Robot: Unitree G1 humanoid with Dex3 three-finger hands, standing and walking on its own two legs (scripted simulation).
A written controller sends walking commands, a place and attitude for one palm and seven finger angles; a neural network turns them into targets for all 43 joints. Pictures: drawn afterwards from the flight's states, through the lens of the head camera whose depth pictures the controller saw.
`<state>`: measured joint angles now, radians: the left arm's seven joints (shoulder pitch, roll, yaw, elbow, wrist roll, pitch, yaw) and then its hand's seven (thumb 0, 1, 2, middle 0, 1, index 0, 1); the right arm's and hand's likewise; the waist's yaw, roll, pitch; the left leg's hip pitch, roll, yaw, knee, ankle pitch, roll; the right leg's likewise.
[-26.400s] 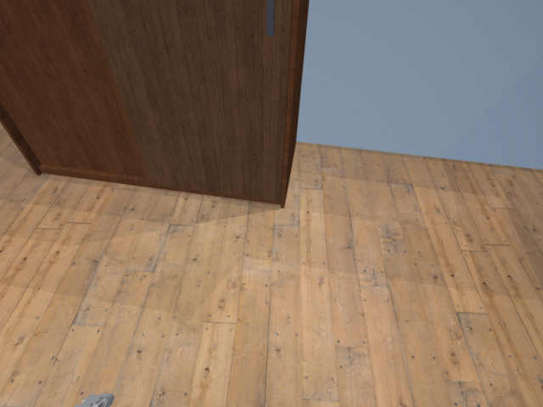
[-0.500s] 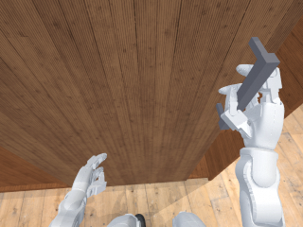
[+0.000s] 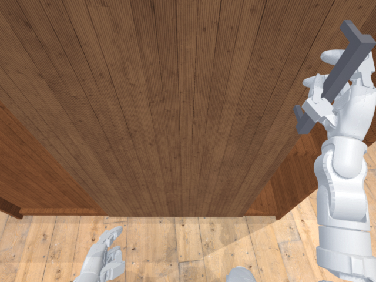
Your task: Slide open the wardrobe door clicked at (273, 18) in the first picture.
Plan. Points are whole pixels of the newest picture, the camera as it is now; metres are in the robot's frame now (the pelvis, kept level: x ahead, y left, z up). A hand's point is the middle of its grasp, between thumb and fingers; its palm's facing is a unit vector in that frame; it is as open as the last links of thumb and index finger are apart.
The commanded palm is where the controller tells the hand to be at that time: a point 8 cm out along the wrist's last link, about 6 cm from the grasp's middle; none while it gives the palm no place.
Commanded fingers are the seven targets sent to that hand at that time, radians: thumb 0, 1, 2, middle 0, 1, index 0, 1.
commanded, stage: step sideways, sliding the door along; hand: right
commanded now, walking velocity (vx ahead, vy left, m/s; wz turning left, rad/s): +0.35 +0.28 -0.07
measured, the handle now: (322, 85) +0.41 -0.24 +0.20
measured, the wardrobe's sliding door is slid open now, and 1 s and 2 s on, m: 0.18 0.32 0.54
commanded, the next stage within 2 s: none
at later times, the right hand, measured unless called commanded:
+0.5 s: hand (279, 99) +0.37 -0.15 +0.20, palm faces +0.38 +0.92 -0.05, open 6.1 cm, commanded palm +0.33 -0.12 +0.19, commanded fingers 0.00 -0.90 -0.90 0.45 1.40 0.45 1.40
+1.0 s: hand (228, 98) +0.37 -0.07 +0.20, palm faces +0.38 +0.92 +0.01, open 6.5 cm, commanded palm +0.34 -0.04 +0.18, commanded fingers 0.00 -0.90 -0.90 0.45 1.40 0.45 1.40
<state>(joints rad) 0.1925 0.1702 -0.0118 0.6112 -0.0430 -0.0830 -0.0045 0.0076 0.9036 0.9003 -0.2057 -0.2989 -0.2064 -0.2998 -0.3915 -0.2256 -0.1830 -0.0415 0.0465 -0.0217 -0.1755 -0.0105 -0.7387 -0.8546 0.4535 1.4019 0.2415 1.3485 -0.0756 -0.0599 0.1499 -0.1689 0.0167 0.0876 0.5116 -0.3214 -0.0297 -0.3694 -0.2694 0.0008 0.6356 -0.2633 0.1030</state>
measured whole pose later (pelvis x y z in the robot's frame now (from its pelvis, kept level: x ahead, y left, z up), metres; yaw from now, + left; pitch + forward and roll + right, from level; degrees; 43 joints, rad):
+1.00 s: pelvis +0.04 +0.17 +0.03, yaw -4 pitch -3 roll +7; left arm 0.15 0.17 0.02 0.56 -0.02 -0.13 -0.04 0.01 0.91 0.90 -0.20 -0.30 -0.20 -0.30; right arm -0.33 -0.19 -0.15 -0.16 0.04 -0.06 -0.13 0.01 -0.75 -0.80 0.45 1.40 0.20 1.25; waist -0.13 -0.04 0.23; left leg -0.47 0.02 0.07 1.04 -0.38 -0.05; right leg -0.17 -0.25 -0.11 0.44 -0.22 0.05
